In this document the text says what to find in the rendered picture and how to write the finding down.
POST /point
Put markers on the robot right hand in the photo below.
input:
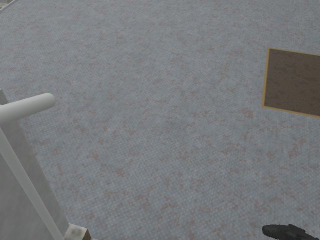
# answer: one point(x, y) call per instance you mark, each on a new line
point(286, 232)

